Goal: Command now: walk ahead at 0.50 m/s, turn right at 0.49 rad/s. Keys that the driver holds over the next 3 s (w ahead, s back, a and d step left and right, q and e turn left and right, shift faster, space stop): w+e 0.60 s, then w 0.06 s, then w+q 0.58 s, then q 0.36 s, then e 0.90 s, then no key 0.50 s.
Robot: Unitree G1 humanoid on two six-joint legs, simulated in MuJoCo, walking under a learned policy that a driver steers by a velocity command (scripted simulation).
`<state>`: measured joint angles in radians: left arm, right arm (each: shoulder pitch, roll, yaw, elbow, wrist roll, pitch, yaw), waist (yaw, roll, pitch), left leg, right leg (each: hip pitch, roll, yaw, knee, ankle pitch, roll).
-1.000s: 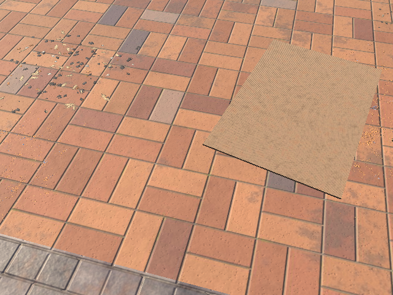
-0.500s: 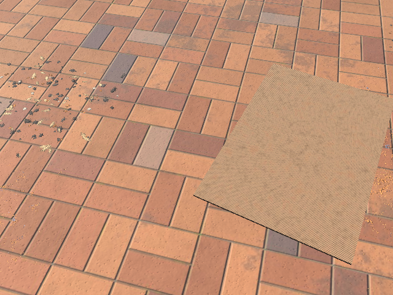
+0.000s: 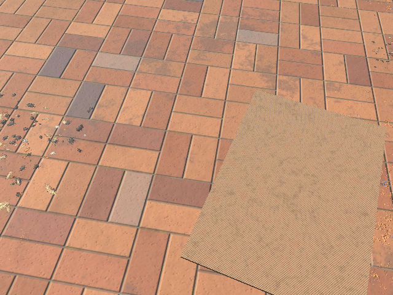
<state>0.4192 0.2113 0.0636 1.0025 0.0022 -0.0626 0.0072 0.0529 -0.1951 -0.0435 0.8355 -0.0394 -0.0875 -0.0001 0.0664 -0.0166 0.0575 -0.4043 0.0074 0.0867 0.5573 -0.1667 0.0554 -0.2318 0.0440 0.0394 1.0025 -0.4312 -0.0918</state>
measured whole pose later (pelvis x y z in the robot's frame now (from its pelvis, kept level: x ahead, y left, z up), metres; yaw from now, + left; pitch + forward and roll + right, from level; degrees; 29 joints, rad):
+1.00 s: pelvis +0.50 -0.14 +0.00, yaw -19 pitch +1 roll +0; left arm 0.41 0.23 0.03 0.94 0.03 -0.08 0.02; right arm 0.11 -0.23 -0.03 0.78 -0.02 -0.02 0.04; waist 0.05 0.02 0.04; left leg -0.56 0.00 0.09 0.61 -0.10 0.10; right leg 0.18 0.11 -0.05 0.16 -0.37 -0.10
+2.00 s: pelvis +0.80 -0.22 +0.01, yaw -2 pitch +0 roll +0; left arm 0.28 0.27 0.05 0.79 0.01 0.04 -0.01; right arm 0.23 -0.24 -0.01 0.78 -0.03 0.03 -0.04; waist 0.03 -0.02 0.03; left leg -0.20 -0.02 0.00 0.47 -0.27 0.03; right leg -0.45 0.08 0.04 0.77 -0.39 -0.02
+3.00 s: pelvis +0.79 -0.23 +0.01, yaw -25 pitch -1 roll -1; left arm 0.22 0.27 0.03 0.83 0.01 0.05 0.01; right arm 0.19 -0.22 0.01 0.78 -0.02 0.01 -0.02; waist 0.00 -0.03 0.04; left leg -0.21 -0.03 -0.02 0.45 -0.22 0.04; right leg -0.17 0.04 0.07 0.51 -0.34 0.01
